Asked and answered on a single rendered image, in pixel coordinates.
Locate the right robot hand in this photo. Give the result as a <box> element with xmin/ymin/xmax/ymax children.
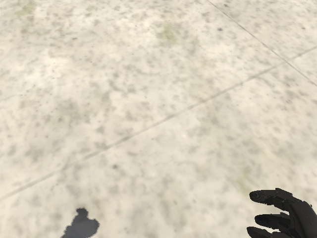
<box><xmin>247</xmin><ymin>187</ymin><xmax>317</xmax><ymax>238</ymax></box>

